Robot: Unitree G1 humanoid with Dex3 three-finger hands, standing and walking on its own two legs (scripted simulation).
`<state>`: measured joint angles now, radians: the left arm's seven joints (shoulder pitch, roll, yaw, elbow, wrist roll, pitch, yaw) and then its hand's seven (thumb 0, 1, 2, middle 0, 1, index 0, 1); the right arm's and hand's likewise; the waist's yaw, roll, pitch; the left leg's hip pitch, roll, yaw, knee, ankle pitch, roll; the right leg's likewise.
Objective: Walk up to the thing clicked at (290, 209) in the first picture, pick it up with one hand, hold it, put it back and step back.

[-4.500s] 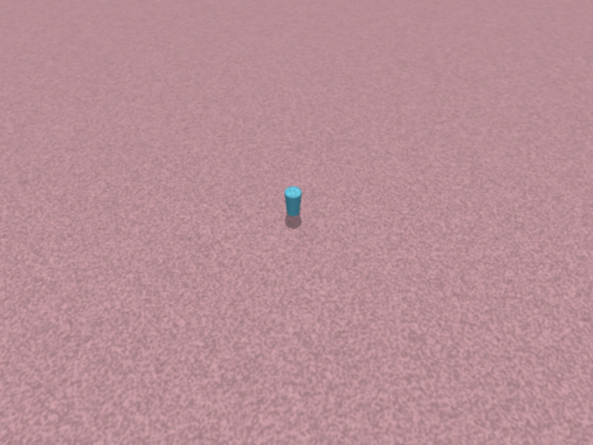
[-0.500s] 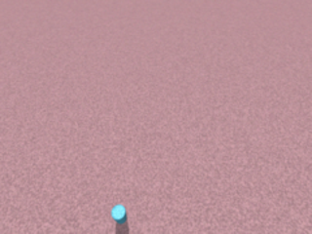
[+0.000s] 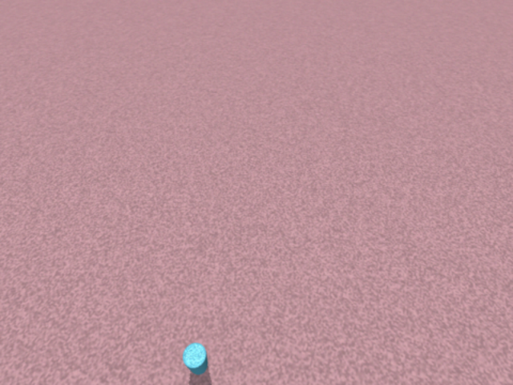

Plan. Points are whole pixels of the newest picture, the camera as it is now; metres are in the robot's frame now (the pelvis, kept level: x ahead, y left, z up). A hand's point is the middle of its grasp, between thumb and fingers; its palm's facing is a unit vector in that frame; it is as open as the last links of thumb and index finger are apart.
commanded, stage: walk up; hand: left
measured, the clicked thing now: (197, 360) +0.36 +0.21 -0.72
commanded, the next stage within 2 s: stand in 0.42 s
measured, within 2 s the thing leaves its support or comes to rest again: neither
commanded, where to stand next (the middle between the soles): +0.03 +0.00 m, yaw +1 degrees
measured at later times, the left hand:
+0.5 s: hand out of the picture +0.09 +0.25 -0.16, palm faces +0.02 -0.94 -0.33, open 7.4 cm
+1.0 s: hand out of the picture +0.08 +0.25 -0.15, palm faces +0.00 -0.94 -0.34, open 7.4 cm
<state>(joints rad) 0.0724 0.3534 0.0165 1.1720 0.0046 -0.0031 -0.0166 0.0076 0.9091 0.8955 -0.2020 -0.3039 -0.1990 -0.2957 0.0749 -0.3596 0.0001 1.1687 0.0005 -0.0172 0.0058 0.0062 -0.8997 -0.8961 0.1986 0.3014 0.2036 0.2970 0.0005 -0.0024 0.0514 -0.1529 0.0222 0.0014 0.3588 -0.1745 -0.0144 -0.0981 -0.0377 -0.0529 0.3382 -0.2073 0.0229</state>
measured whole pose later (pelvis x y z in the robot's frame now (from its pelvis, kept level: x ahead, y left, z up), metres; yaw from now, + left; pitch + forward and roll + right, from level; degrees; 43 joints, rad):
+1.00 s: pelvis +0.01 -0.01 +0.00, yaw +0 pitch -2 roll +0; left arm 0.10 0.35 0.01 1.15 0.00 -0.01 -0.01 0.01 0.91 0.90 -0.20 -0.30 -0.20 -0.30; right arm 0.08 -0.35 0.00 1.15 0.00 -0.01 0.01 0.01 -0.90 -0.90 0.20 0.30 0.20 0.30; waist 0.00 0.00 0.05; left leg -0.12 0.03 -0.01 0.31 -0.16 -0.02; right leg -0.07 -0.03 -0.06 0.31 -0.20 0.02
